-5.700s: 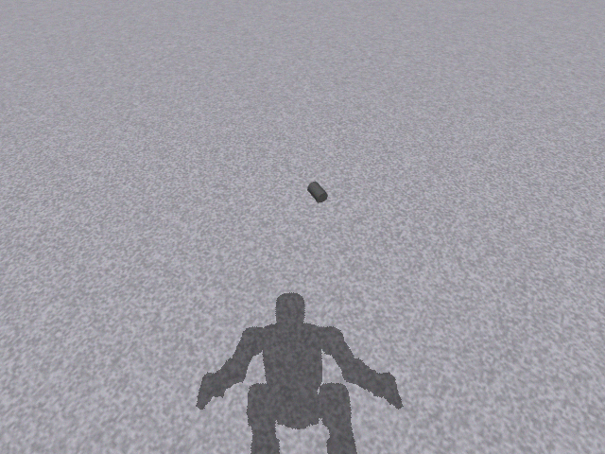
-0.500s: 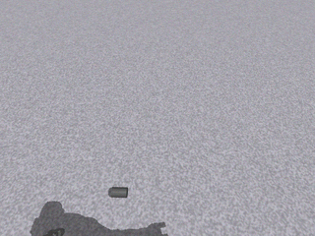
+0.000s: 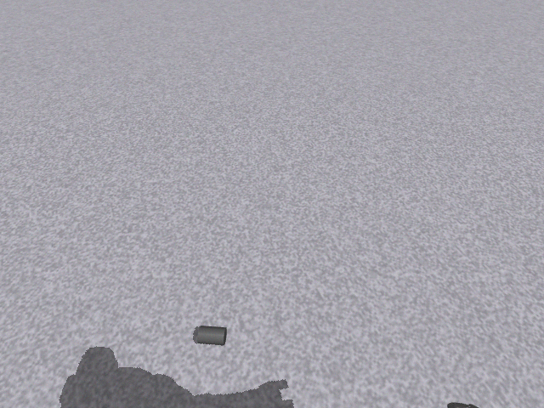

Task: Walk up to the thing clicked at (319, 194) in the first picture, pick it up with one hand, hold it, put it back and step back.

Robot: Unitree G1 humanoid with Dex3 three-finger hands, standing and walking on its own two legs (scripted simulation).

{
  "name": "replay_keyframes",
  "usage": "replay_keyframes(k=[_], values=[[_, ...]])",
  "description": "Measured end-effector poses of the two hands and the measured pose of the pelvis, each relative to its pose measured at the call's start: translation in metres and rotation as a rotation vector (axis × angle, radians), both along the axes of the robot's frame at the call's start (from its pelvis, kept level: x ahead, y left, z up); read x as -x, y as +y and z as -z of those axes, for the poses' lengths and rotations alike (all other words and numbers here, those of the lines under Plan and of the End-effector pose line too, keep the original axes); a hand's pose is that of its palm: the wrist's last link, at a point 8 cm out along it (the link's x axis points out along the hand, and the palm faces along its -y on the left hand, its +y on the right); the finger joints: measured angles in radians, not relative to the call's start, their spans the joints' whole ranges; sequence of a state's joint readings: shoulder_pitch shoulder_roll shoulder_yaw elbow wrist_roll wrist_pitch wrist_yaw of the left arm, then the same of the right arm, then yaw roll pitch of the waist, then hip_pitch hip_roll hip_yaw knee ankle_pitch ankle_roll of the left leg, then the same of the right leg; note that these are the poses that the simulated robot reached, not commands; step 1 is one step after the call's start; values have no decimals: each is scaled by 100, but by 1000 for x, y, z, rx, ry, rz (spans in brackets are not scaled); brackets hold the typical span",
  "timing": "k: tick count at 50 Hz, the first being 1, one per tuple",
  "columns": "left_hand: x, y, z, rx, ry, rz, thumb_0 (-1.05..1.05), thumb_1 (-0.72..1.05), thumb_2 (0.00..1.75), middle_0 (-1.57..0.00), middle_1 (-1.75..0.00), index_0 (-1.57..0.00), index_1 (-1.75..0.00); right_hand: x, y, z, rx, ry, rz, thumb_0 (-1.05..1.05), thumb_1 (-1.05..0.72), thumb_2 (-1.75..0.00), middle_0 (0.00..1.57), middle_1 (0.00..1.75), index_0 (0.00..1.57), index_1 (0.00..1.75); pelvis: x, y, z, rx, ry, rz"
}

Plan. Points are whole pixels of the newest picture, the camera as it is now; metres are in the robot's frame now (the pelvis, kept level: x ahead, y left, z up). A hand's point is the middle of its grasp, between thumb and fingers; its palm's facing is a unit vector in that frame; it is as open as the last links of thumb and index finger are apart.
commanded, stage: walk up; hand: left
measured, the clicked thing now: (212, 335) +0.46 +0.23 -0.74
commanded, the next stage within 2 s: none
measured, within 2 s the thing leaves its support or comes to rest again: neither
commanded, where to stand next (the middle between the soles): +0.08 -0.02 m, yaw -2 degrees
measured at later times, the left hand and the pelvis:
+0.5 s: hand out of the picture +0.10 +0.31 -0.17, palm faces +0.02 -0.94 -0.35, open 7.4 cm; pelvis +0.08 +0.04 +0.00, yaw +2 degrees
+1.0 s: hand out of the picture +0.15 +0.23 -0.14, palm faces -0.04 -0.89 -0.45, open 7.4 cm; pelvis +0.04 -0.03 -0.02, yaw -1 degrees
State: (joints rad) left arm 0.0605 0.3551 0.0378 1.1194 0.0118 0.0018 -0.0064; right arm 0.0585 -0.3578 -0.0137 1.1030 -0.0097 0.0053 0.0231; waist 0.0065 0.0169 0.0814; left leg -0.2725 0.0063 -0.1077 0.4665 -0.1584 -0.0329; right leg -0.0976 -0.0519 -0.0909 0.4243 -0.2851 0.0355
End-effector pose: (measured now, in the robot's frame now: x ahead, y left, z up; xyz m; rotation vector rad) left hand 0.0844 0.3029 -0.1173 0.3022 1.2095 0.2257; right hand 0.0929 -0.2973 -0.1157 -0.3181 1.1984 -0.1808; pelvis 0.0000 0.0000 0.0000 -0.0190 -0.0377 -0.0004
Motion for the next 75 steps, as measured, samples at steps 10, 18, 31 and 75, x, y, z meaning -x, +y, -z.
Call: replay_keyframes(k=[10, 18, 31, 75], values=[[5, 5, -3, 6, -24, -8, 1, 90, 90, -20, -30, -20, -30, 4, -1, -3, -4, 36, -17, 0, -90, -90, 21, 30, 21, 30, -16, 2, -1, -4, 4, -19], [17, 48, 14, -17, 74, -55, 1, 90, 90, -20, -30, -20, -30, -34, 8, -6, 64, 8, -31, 1, -90, -90, 20, 30, 21, 30, -55, 31, 12, -15, -21, -28], [-45, 42, 14, -22, 96, -21, 1, 90, 90, -20, -29, -20, -30, -79, 19, -10, 88, -39, -16, 0, -90, -90, 21, 30, 21, 30, -77, 25, 6, -22, -7, -13], [51, 9, -8, -62, 21, -35, 1, 90, 90, -21, -30, -21, -30, -25, -13, 2, 19, -40, -87, 1, -90, -90, 20, 30, 21, 30, -28, -1, 8, -7, -7, -32]])
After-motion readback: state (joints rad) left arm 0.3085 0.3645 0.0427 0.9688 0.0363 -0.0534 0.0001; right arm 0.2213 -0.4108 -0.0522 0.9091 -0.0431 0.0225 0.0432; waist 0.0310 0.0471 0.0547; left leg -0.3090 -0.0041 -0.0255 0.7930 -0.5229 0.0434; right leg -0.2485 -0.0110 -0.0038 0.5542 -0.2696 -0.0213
